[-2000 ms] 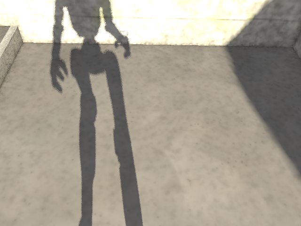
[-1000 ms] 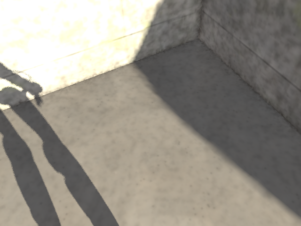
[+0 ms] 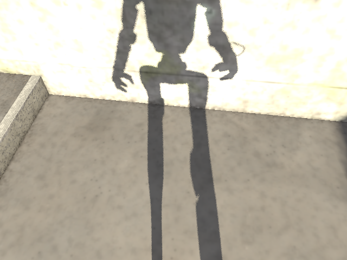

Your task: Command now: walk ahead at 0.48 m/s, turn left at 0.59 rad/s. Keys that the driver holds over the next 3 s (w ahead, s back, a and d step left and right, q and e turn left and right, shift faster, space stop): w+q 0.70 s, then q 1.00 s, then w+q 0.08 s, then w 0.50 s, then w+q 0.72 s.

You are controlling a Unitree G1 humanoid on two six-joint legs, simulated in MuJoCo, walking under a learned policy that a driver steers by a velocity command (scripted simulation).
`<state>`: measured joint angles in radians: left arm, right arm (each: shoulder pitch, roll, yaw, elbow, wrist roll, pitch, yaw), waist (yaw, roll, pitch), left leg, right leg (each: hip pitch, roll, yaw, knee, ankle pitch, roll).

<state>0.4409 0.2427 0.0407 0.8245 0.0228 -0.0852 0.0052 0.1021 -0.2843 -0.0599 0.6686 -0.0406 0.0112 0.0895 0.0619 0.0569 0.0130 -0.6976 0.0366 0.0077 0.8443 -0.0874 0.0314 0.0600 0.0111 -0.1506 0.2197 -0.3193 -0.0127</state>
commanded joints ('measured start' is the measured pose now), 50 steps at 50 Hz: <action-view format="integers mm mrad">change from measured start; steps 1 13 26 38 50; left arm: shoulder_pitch -10 -93 -495 -188 -173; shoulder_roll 149 128 96 112 147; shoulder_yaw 33 10 -8 16 34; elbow -36 -134 -244 -156 -72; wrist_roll -2 25 14 20 -27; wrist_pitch -10 23 46 8 -14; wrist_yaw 8 -10 -33 19 8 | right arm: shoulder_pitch -157 161 385 260 34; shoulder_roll -19 -119 -150 -126 -42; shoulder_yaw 11 -34 -44 -30 16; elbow -116 6 89 75 -20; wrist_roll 1 33 30 3 -8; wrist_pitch -16 -40 -65 -45 6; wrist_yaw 11 -84 -90 -76 -9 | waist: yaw -1 -36 -159 -54 -69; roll -153 -55 -2 -96 -203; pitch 96 -47 33 -53 -18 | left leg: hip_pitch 33 577 654 117 271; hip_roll -6 125 59 -43 -26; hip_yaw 80 -334 -362 -118 29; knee -152 -571 -562 319 -122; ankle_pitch -8 210 264 -297 -6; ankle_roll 39 258 205 15 21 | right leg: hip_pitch -45 -653 -755 -95 -215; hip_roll -250 -138 -58 -328 -255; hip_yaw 41 190 160 469 -13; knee -46 997 474 52 76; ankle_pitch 535 -19 299 306 789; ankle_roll -102 21 55 -162 -98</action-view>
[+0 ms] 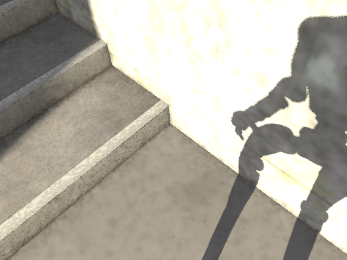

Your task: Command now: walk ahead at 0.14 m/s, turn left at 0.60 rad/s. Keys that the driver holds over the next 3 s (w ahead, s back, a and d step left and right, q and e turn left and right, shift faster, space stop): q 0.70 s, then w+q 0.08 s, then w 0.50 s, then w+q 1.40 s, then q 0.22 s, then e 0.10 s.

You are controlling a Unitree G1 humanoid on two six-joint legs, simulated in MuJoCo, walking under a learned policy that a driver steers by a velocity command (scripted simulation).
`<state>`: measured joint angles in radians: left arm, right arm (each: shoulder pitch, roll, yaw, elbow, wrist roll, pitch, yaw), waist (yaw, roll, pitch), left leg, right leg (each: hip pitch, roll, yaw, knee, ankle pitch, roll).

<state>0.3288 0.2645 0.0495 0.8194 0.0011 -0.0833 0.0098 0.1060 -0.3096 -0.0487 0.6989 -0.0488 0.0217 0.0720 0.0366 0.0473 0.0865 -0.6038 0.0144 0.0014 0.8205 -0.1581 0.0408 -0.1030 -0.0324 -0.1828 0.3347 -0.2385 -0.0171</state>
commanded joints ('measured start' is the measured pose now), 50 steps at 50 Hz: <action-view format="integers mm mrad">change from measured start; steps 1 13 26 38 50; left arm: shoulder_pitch -63 -72 -153 -119 7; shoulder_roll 145 118 99 147 175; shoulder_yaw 32 11 17 23 58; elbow -65 -88 -110 -121 -10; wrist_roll -3 38 2 24 14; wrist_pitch -11 113 117 76 48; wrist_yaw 5 18 23 24 -24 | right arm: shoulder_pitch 4 77 110 107 82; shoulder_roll -28 -105 -157 -109 -21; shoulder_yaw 4 -37 -71 -60 -9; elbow -60 -69 -34 11 41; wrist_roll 5 33 13 -5 3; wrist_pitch -3 -17 -11 19 -26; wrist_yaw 4 -88 -59 -15 -15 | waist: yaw -32 -20 -49 -8 -49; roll -193 48 122 -217 -174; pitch -89 -160 -132 -74 -21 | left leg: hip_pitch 189 426 310 -57 483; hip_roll -11 166 96 -97 -76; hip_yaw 49 -322 -537 -100 86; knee -143 -477 -549 291 -407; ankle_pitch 38 488 -185 -198 -108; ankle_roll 13 206 152 -60 18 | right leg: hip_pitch -33 -384 -221 46 -197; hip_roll -206 -21 87 -207 -216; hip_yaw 8 203 227 327 218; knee -18 769 321 -113 -47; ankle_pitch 711 -198 -158 -70 -111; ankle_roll -82 39 14 -145 -133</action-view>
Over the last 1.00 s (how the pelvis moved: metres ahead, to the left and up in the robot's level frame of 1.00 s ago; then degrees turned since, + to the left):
0.53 0.11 0.01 36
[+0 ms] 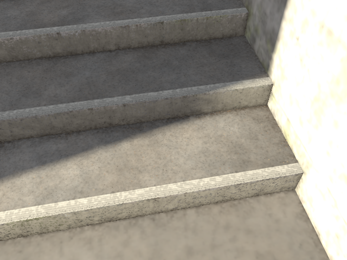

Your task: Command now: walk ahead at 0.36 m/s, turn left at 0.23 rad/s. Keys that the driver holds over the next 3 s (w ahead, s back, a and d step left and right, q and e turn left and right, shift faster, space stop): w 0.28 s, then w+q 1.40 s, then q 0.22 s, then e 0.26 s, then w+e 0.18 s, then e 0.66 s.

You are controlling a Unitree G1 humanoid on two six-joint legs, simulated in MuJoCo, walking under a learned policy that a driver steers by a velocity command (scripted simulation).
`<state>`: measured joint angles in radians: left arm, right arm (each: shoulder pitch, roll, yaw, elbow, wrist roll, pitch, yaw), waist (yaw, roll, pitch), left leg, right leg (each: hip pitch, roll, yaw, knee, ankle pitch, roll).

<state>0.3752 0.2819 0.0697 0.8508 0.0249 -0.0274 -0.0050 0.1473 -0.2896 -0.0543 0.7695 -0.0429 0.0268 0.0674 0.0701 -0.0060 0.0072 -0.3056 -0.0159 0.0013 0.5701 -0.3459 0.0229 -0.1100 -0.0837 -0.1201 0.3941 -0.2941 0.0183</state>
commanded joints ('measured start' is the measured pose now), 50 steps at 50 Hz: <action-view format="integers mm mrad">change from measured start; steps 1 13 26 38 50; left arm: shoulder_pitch -48 -210 24 -58 -84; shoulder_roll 133 60 202 49 19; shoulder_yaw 29 5 43 -4 -18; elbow -41 -88 -51 16 -110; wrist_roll -3 14 21 -5 -11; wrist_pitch -7 -2 -41 -96 -45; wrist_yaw -11 -52 10 7 -3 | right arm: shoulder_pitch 135 207 282 -72 276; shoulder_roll -72 -88 -79 27 -294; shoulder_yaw -16 -9 -12 11 -84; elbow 14 97 164 59 122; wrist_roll -4 33 22 6 15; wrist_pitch -45 -118 -104 -52 -49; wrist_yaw -22 -62 -68 -5 -59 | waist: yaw -126 -77 -7 -69 -165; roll -46 89 -154 -73 213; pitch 11 84 -158 66 -254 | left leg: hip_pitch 356 292 -303 -311 587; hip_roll -48 193 -14 94 364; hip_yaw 59 -158 -121 26 -680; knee -186 -446 675 304 -251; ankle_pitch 50 377 -127 320 417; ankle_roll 43 180 81 19 380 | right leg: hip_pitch -286 -586 249 -30 -648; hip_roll -116 -19 -355 -154 79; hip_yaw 103 81 732 -47 79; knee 12 509 -174 -254 1176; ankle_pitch -39 135 -290 389 -204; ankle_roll -148 -13 -215 -151 -17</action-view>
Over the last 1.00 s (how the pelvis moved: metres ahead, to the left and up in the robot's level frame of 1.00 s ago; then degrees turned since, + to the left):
0.12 0.02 0.00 33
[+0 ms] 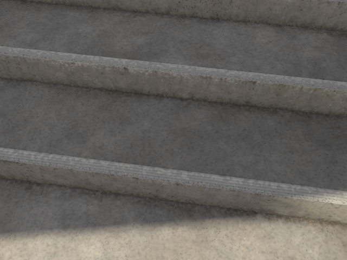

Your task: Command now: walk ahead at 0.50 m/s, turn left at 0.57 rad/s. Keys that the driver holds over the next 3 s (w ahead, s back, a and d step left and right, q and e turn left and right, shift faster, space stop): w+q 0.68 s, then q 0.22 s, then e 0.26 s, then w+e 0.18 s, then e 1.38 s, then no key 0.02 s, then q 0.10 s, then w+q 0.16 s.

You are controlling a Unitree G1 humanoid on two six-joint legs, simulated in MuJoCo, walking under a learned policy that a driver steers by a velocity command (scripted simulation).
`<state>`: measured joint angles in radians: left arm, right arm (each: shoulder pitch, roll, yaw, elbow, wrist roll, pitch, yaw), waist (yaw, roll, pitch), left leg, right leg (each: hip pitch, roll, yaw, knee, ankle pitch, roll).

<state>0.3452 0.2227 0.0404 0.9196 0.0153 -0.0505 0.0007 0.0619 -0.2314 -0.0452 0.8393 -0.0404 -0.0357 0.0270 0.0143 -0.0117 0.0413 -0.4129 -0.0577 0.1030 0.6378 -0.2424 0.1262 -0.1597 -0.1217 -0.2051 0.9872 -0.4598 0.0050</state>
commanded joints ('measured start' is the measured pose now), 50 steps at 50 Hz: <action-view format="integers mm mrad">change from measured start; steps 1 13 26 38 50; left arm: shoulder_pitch -151 -566 -168 19 44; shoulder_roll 92 -85 -23 77 -34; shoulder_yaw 8 -111 -28 33 -10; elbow -189 -509 -238 -99 -217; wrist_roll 19 58 28 5 -73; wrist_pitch -29 33 -4 -91 1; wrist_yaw -8 13 39 19 57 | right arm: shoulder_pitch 345 419 187 7 292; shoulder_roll -300 -107 -23 10 -153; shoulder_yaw -88 23 -26 -15 -61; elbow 58 171 -122 -232 -109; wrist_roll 25 22 -45 -3 -9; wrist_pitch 28 -34 -26 34 7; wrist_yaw -32 -55 -20 21 -61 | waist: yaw -119 -45 -48 -42 -79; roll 97 29 40 -79 -5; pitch -176 39 2 -42 -407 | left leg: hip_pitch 621 179 -394 -395 644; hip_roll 398 168 13 35 518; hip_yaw -730 -519 -229 -83 -417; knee -389 -466 1119 453 -255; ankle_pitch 53 20 66 221 1096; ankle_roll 278 117 0 -80 325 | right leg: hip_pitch -715 -1157 -321 45 -566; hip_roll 66 42 -225 -95 65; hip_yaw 211 139 784 -1 273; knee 627 898 -612 -717 839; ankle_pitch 46 -47 -426 812 4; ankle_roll -4 -43 -239 -102 10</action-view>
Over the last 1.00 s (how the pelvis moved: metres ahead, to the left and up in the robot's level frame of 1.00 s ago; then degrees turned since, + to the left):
0.47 0.07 -0.03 22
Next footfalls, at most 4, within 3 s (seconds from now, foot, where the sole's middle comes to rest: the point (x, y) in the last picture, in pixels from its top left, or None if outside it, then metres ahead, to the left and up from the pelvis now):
0.42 right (196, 258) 0.44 -0.05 -0.62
0.94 left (116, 221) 0.56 0.23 -0.62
1.38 right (154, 137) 0.83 0.11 -0.49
2.18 left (99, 109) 0.97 0.33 -0.49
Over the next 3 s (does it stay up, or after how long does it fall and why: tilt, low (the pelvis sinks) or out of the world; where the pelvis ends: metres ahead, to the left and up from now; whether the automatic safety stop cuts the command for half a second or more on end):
stays up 1.04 0.10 0.35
